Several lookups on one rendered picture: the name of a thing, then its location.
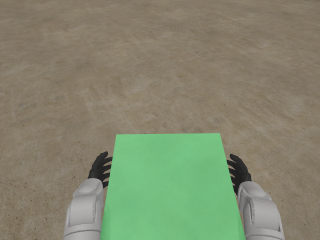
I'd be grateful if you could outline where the right robot hand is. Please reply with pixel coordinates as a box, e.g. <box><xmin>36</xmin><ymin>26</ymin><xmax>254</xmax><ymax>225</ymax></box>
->
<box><xmin>226</xmin><ymin>154</ymin><xmax>252</xmax><ymax>196</ymax></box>

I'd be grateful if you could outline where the left robot hand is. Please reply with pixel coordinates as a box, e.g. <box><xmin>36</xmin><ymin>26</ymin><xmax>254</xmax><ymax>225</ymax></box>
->
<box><xmin>87</xmin><ymin>151</ymin><xmax>113</xmax><ymax>189</ymax></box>

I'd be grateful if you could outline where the left robot forearm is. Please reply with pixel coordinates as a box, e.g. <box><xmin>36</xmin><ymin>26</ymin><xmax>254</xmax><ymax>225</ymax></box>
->
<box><xmin>63</xmin><ymin>178</ymin><xmax>104</xmax><ymax>240</ymax></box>

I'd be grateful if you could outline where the right robot forearm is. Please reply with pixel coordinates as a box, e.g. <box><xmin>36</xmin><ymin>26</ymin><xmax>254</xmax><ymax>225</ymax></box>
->
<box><xmin>237</xmin><ymin>181</ymin><xmax>285</xmax><ymax>240</ymax></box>

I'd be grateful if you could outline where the carton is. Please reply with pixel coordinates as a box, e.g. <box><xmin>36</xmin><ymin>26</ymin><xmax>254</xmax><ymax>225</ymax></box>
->
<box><xmin>100</xmin><ymin>133</ymin><xmax>246</xmax><ymax>240</ymax></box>

